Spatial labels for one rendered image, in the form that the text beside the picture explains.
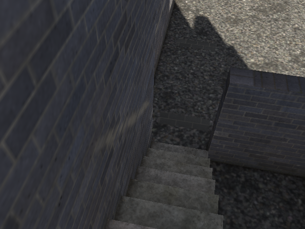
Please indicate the stairs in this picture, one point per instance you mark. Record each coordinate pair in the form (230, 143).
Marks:
(172, 189)

